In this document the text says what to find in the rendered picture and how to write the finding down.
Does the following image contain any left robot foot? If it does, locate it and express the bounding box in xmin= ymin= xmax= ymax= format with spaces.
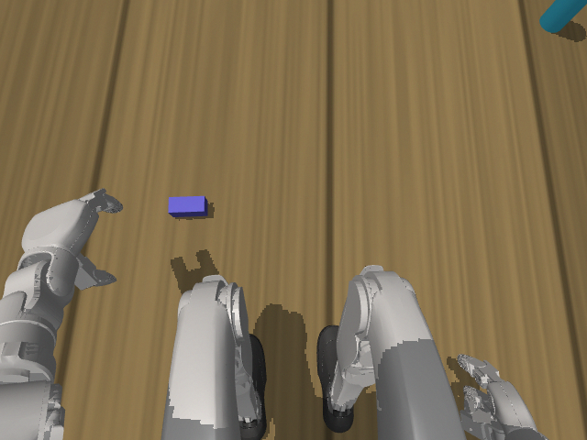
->
xmin=239 ymin=334 xmax=267 ymax=440

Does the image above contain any left robot hand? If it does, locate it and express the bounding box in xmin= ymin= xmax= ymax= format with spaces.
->
xmin=22 ymin=188 xmax=123 ymax=291

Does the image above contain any left robot arm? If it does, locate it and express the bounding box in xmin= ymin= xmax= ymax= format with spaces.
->
xmin=0 ymin=247 xmax=79 ymax=440

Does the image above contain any right robot hand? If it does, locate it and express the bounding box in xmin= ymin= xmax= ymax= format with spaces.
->
xmin=458 ymin=354 xmax=537 ymax=440

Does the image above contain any right robot foot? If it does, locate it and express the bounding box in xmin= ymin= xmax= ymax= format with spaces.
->
xmin=316 ymin=325 xmax=354 ymax=433

